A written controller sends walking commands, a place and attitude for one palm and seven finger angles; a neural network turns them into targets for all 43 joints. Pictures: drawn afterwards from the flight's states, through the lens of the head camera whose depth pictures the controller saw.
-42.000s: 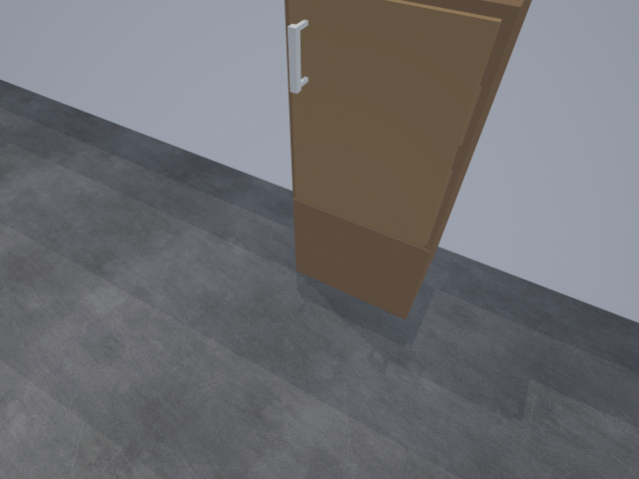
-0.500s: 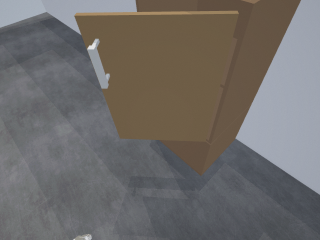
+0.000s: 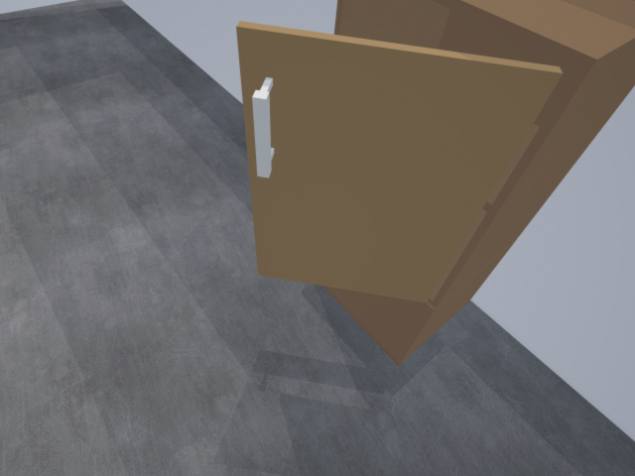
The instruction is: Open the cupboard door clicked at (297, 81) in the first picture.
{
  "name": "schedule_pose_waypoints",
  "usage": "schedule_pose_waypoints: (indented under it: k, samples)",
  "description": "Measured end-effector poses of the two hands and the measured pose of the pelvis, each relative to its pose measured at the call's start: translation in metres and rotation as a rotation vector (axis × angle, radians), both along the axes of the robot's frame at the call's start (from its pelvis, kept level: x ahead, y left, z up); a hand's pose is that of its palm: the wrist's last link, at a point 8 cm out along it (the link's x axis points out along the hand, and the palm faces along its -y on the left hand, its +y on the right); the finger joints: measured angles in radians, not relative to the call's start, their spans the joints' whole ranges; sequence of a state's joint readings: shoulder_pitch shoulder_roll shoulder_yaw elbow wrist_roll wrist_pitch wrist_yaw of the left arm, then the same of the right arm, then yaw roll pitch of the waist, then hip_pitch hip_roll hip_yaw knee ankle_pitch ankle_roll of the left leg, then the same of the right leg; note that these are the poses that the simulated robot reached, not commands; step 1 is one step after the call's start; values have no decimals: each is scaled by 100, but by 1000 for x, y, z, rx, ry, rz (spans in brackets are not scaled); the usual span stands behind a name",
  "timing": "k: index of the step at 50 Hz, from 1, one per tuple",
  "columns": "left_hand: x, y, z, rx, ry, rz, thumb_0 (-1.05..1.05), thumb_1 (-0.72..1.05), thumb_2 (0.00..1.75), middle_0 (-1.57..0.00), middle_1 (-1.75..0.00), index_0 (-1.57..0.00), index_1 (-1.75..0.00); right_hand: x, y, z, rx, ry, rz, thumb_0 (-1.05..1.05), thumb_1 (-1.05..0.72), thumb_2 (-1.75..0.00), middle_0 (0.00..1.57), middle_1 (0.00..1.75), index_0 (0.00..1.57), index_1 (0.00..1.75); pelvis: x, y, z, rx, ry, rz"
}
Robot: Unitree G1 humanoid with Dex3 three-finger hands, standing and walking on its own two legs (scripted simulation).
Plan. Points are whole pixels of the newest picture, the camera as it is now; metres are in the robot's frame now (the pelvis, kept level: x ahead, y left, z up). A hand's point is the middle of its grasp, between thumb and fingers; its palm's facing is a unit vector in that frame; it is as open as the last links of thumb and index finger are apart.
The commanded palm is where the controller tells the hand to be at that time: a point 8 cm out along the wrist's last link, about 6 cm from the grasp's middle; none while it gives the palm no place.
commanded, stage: come to a stop and stand still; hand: left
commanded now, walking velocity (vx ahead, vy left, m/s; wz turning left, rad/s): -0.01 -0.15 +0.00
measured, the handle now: (265, 129) +0.57 +0.13 +0.11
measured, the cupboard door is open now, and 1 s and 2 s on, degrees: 42 42 42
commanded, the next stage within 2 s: look again from close up in 1.18 s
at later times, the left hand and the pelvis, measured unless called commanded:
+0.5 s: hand out of the picture +0.01 +0.12 -0.17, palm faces -0.01 -0.98 -0.21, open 7.3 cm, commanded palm none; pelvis -0.02 -0.06 +0.00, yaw -1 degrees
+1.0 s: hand out of the picture -0.02 +0.08 -0.17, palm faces +0.03 -0.99 -0.15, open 7.4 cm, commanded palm none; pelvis +0.00 -0.07 +0.00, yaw -1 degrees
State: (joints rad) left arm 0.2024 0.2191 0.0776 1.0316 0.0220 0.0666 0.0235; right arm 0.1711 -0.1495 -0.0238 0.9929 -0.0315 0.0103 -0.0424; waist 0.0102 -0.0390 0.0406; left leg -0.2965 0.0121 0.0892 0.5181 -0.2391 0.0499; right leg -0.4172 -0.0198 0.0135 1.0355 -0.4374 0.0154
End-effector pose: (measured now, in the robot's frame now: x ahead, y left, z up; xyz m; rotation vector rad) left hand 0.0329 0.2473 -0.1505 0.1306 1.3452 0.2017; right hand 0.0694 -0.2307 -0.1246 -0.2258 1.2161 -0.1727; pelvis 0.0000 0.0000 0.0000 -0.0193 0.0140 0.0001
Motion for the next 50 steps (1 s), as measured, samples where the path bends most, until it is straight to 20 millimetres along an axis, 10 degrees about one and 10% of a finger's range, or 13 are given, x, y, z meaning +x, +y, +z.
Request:
schedule_pose_waypoints:
  k: [8,24,50]
  samples:
    - [-37,-7,10,-5,108,-29,0,91,89,-20,-30,-19,-30,-28,-7,1,13,24,-53,0,-92,-90,20,30,21,30,-10,-5,7,-6,18,-31]
    - [-30,-80,10,4,18,-82,1,94,89,-20,-30,-20,-30,-133,-55,-26,85,248,-152,1,-91,-90,20,30,20,30,-20,-58,-1,16,-19,-15]
    - [-54,-119,5,-66,113,-16,0,91,89,-20,-30,-20,-30,-83,-55,-22,90,209,-99,1,-92,-90,20,30,20,30,1,-72,3,30,-29,-17]
